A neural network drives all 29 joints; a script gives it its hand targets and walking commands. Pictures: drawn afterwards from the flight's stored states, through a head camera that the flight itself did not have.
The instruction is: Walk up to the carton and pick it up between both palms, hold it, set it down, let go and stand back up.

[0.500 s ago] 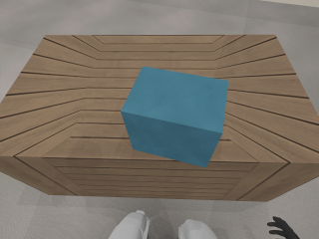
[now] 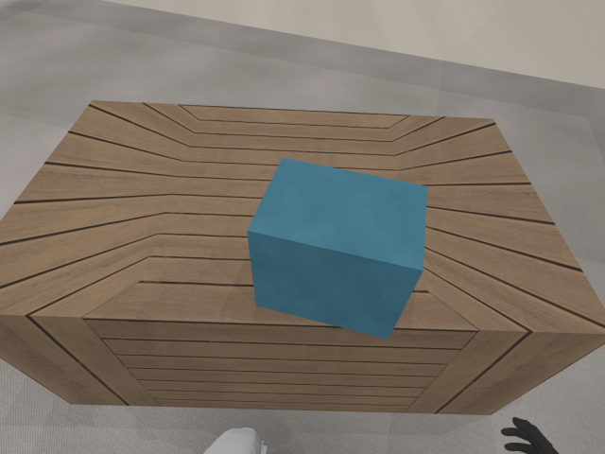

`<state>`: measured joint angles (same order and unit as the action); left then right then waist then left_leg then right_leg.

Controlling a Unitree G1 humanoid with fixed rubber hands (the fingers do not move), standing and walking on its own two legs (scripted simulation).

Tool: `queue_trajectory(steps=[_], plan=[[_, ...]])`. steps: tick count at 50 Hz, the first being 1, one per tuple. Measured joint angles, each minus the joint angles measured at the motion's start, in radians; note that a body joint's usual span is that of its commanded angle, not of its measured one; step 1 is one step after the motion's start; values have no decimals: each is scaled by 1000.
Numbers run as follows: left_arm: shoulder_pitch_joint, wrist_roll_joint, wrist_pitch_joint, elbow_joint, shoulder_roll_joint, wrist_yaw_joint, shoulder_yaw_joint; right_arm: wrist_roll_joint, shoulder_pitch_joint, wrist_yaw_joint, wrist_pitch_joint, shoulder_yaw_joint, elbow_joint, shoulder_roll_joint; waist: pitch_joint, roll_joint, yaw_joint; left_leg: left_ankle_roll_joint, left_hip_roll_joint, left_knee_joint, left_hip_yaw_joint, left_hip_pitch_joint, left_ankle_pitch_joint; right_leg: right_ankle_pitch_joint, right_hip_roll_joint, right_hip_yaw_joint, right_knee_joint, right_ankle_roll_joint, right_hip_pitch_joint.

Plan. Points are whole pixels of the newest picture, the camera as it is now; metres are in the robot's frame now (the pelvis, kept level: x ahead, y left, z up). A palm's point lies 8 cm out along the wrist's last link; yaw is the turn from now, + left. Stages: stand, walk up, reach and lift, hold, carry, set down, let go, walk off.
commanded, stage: walk up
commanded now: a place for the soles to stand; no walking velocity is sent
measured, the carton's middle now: (335, 249) +0.45 -0.05 -0.05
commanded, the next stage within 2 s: reach and lift in 1.92 s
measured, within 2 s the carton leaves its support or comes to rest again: neither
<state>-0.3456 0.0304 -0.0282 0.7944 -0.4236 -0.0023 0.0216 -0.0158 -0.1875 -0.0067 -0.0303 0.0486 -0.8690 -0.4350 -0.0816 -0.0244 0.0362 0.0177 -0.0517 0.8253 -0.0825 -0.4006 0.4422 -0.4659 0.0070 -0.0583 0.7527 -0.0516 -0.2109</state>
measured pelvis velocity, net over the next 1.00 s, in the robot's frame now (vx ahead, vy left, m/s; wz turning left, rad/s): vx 0.05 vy -0.01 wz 0.03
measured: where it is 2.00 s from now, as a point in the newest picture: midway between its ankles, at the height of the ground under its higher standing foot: outside the picture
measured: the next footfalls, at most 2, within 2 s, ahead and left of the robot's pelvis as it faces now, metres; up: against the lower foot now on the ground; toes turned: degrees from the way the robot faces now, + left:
right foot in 0.52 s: +0.11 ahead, -0.13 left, +0.00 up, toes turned +1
left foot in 0.80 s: +0.11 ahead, +0.13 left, +0.00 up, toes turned -4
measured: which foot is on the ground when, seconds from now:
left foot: down 0.00-0.54, up 0.56-0.78, down 0.80-1.00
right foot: down 0.00-0.12, up 0.14-0.50, down 0.52-1.00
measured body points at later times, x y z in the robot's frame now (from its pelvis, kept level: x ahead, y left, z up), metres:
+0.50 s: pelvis +0.05 +0.00 +0.01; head +0.06 +0.02 +0.45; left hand +0.10 +0.32 -0.11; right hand +0.14 -0.32 -0.08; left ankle +0.09 +0.13 -0.71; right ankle +0.07 -0.12 -0.70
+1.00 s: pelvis +0.05 -0.01 +0.01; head +0.07 +0.00 +0.46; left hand +0.11 +0.30 -0.11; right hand +0.15 -0.34 -0.08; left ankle +0.08 +0.12 -0.71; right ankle +0.07 -0.13 -0.71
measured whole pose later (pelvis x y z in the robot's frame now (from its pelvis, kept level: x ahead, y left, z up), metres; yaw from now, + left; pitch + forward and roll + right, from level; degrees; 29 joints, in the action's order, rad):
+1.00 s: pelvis +0.05 -0.01 +0.01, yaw +2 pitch -3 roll +0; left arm -0.28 0.01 -0.01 0.80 -0.41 0.00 0.02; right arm -0.02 -0.25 0.02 -0.07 0.05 -0.85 -0.41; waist -0.09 -0.05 0.02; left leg 0.00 -0.03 0.65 -0.08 -0.31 0.30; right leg -0.49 0.01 0.00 0.73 -0.03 -0.31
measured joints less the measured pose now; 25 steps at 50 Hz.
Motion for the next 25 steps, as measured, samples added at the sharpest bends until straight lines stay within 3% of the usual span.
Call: queue_trajectory(steps=[5, 7, 11, 19, 25], plan=[[0, -5, 0, 1, 0, 1, 0, 0, 0, -2, -24, 0, 1, 8, -2, 0, 0, 1, -1, -102, 24, 15, -195, -11, 11, -3, 10, 12, -4], [4, -13, 0, 1, 1, 1, 0, 0, -9, -1, -44, 0, 0, 19, -3, -7, -5, 6, -2, -111, 38, 32, -177, 15, 5, -23, 99, 13, -47], [18, -15, 1, 1, 1, 1, 0, 0, -62, 0, -46, 0, 0, 23, 2, -9, -13, 15, 4, -183, 21, 81, -183, -67, -12, -18, 199, 13, -131], [18, -16, 25, 1, 0, 1, 0, 0, -73, 11, -44, 0, 8, 24, -5, -26, -12, 14, 10, -238, 7, 88, -207, 13, -2, -21, 189, 13, -268], [17, -17, 26, 0, -1, 1, 0, 0, -73, 11, -20, 0, 38, 25, -3, -28, -11, -8, 9, -156, 8, 86, -147, 136, 1, 32, 28, 13, -127]])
